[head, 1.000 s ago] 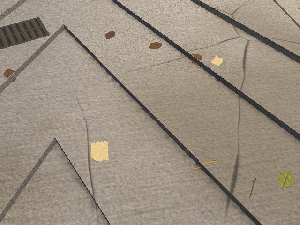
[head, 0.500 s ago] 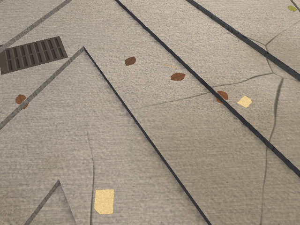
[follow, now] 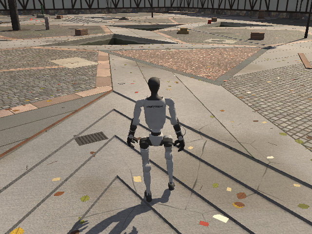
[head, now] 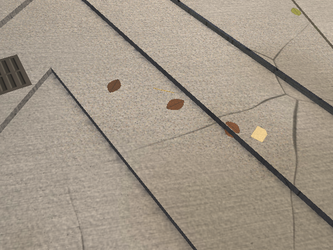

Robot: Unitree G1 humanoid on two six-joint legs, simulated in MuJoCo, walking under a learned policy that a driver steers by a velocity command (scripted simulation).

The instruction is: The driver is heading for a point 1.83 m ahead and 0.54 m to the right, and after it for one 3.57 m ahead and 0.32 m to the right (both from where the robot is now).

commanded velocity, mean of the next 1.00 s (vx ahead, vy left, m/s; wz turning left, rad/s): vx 0.05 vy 0.00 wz -0.42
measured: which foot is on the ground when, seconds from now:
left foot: down 0.00-0.26, up 0.28-0.66, down 0.68-1.00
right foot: up 0.00-0.22, down 0.24-0.68, up 0.70-1.00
